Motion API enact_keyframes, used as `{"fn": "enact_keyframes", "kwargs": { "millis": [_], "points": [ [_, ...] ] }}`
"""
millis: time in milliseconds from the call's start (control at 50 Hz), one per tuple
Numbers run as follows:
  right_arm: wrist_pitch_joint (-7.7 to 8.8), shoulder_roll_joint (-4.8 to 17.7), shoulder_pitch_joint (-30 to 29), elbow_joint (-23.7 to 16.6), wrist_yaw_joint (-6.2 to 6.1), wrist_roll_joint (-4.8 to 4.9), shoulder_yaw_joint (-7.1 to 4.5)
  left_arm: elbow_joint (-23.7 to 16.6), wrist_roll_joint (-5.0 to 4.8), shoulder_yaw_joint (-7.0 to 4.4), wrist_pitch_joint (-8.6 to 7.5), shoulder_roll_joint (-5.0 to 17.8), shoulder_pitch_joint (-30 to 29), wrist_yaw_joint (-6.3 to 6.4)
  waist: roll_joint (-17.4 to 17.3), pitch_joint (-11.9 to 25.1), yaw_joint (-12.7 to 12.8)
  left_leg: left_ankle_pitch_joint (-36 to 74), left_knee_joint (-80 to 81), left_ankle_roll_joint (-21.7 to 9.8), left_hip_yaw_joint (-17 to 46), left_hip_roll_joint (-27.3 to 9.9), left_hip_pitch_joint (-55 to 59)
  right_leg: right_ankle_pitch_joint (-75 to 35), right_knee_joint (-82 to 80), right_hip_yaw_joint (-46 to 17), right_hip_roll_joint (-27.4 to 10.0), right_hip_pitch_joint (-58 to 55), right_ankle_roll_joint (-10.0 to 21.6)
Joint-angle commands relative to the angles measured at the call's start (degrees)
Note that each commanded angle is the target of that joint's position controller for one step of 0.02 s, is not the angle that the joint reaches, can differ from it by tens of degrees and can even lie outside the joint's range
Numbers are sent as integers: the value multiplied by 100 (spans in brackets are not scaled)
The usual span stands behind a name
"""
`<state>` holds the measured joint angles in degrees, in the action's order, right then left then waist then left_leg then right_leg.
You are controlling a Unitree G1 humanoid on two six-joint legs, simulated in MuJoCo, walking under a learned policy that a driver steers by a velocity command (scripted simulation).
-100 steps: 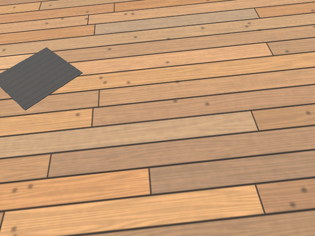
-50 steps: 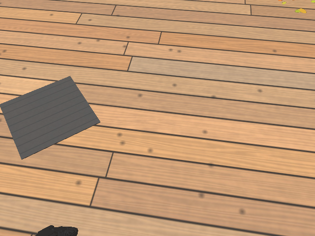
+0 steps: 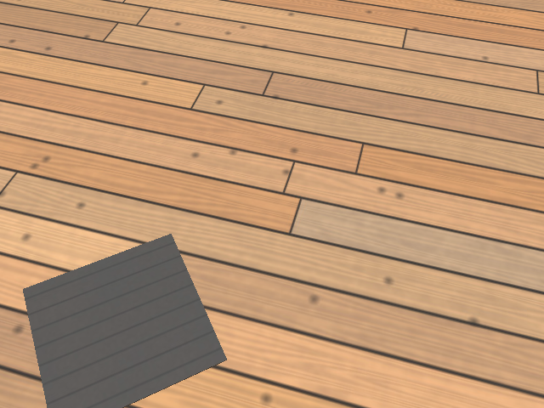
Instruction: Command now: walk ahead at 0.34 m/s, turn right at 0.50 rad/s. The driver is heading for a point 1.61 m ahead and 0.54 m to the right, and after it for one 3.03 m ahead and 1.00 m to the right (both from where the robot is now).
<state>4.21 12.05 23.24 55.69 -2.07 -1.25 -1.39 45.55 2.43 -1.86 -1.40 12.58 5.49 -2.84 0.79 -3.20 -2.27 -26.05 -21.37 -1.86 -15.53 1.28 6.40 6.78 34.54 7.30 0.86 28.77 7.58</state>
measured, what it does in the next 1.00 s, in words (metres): walks ahead, turning right: right foot, then left foot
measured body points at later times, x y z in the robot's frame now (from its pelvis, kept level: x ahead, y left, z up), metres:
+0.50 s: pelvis +0.13 +0.01 +0.02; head +0.16 +0.00 +0.47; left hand +0.28 +0.27 -0.10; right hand +0.20 -0.28 -0.10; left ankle +0.21 +0.14 -0.69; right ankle +0.12 -0.06 -0.72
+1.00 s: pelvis +0.14 +0.03 +0.02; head +0.17 +0.02 +0.47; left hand +0.40 +0.18 -0.10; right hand +0.06 -0.25 -0.10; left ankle +0.21 +0.12 -0.72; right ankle +0.06 -0.05 -0.70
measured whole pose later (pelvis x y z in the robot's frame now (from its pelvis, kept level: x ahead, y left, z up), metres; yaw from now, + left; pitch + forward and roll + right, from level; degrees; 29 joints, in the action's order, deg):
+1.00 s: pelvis +0.14 +0.03 +0.02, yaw -33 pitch +0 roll -1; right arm -0.9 15.8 14.0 43.0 -0.9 -1.5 -2.0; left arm 43.0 0.3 -3.1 4.9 16.5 9.2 -1.7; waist 0.2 -4.1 -1.7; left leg -14.1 -28.0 -1.1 -6.7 -3.2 -13.3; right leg 25.1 41.7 -0.7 1.8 17.2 -0.9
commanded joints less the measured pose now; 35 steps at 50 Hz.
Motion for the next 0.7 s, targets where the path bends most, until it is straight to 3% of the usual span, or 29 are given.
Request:
{"fn": "enact_keyframes", "kwargs": {
  "millis": [20, 40, 60, 80, 100, 120, 140, 180, 240, 340, 400, 460, 540, 560, 580, 600, 620, 640, 660, 680, 700],
  "points": [
    [17, 1090, -274, -412, -38, 113, -232, 279, 134, -350, -172, 944, 2142, 139, -224, 1128, 1181, 5264, -3880, -115, 194, -1090, -1404, -956, -823, -608, -42, -2672, 607],
    [63, 438, 238, -766, 37, 214, -124, 105, 46, -571, -105, 1758, 1821, 213, 1509, 1864, 568, -749, -6448, 280, 348, 151, -3853, -4650, -371, -3409, -2136, -4747, 1671],
    [55, 877, -22, -830, 49, 111, -180, 65, -268, -617, -45, 1794, 2108, 221, 322, 2607, 900, -545, -6918, 290, 1669, 158, -4227, -5422, -704, -3917, -2323, -4828, 2151],
    [65, 755, -404, -948, 48, 139, -142, 6, -285, -564, -3, 1567, 1595, 287, 58, 1852, 731, -28, -6689, 270, 1859, -215, -4475, -4825, -931, -3253, -2195, -4152, 1954],
    [76, 752, -531, -975, 43, 111, -135, -3, -296, -447, 39, 1141, 1243, 314, -199, 950, 510, 229, -6037, 273, 1775, -406, -4400, -4273, -1243, -2802, -1854, -3122, 1560],
    [2, 773, -691, -1029, 49, 19, -162, -10, -305, -375, 54, 900, 1032, 336, -298, 559, 324, 296, -5535, 307, 1825, -528, -4245, -3875, -1442, -2487, -1493, -2530, 1260],
    [-131, 750, -561, -1012, 59, -77, -163, -49, -302, -333, 60, 786, 883, 347, -277, 432, 169, 366, -5226, 367, 1790, -529, -3891, -3791, -1579, -2219, -1264, -2017, 1127],
    [-345, 596, -377, -1022, 65, -105, -143, -53, -222, -345, -4, 918, 880, 297, -171, 576, 21, 470, -4748, 452, 1703, -434, -3521, -4144, -1565, -1950, -1014, -1634, 994],
    [-427, 564, -511, -1147, 54, -63, -137, -86, -183, -406, -26, 1138, 953, 273, 52, 819, 35, 813, -4147, 524, 1662, -382, -3564, -4170, -1472, -1885, -822, -1630, 825],
    [-542, 719, -1278, -1451, 22, -28, -163, -179, -183, -447, 144, 1205, 1150, 320, 370, 787, 326, 1135, -3385, 568, 1816, -377, -3842, -2244, -1517, -2437, -733, -1812, 547],
    [-556, 775, -1589, -1579, -8, 8, -160, -227, -135, -480, 226, 1240, 1262, 338, 461, 637, 463, 926, -2979, 536, 1935, -289, -3929, -1527, -1471, -2898, -807, -1995, 575],
    [-500, 805, -1690, -1670, -40, 70, -141, -280, -94, -504, 282, 1273, 1279, 341, 535, 578, 510, 562, -2533, 439, 1998, -110, -3715, -1833, -1238, -3255, -855, -2141, 618],
    [-389, 844, -1286, -1659, -74, 161, -119, -384, -136, -519, 330, 1310, 970, 322, 626, 597, 284, 471, -1211, 241, 2022, 113, -2709, -2312, -919, -3673, -716, -2071, 386],
    [-346, 844, -1019, -1600, -93, 133, -121, -432, -199, -509, 344, 1284, 766, 328, 564, 558, 83, 983, -323, 190, 2012, 82, -2124, -1860, -756, -3628, -503, -1794, 144],
    [-296, 1035, -822, -1560, -138, 57, -166, -512, -257, -459, 337, 1120, 691, 342, 231, 595, 35, 1483, 419, 80, 2371, -424, -1410, -831, -354, -3370, -180, -1285, -175],
    [-307, 1482, -1039, -1692, -194, -11, -222, -538, -243, -332, 322, 577, 1247, 353, -1156, 750, 450, 2668, 633, -294, 3716, -1991, -763, 1756, 898, -2242, 550, -620, -524],
    [-392, 1709, -1102, -1750, -136, 8, -280, -539, -147, -456, 360, 1064, 1302, 399, -1479, 678, 364, 4095, 470, -1115, 4520, -2593, -1063, 3178, 1848, -1356, 1080, 107, -651],
    [-424, 1419, -953, -1744, -96, 44, -234, -456, -22, -519, 383, 1299, 1252, 394, -865, 639, 352, 4455, 363, -1313, 4158, -2513, -1152, 2948, 2692, -1397, 668, 94, -734],
    [-427, 1107, -1177, -1780, -72, 70, -147, -362, -36, -546, 413, 1301, 1172, 348, -559, 448, 425, 4387, 298, -1151, 3460, -2078, -1347, 2539, 3000, -1421, 529, 64, -800],
    [-450, 1004, -1416, -1848, -62, 31, -115, -311, -92, -542, 462, 1239, 1211, 292, -586, 367, 520, 4261, 275, -920, 2876, -1680, -1417, 2218, 3181, -1355, 480, 34, -895],
    [-452, 1034, -1495, -1873, -89, 14, -124, -316, -117, -526, 507, 1199, 1202, 218, -869, 399, 531, 4363, 235, -816, 2531, -1463, -1339, 1971, 3350, -1262, 457, 97, -973]
  ]
}}
Keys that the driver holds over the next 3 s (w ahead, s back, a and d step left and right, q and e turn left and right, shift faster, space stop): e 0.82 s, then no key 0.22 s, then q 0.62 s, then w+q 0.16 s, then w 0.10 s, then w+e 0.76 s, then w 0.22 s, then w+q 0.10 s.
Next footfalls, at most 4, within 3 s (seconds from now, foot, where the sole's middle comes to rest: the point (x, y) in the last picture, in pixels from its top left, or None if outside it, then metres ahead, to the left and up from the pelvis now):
0.02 right None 0.16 -0.06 -0.76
0.58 left None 0.24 0.10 -0.76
1.04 right None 0.10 -0.07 -0.76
1.54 left None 0.15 0.13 -0.76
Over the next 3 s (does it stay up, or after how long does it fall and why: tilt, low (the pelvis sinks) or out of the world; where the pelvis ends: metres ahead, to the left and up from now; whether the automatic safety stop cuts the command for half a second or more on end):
stays up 0.63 -0.17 0.03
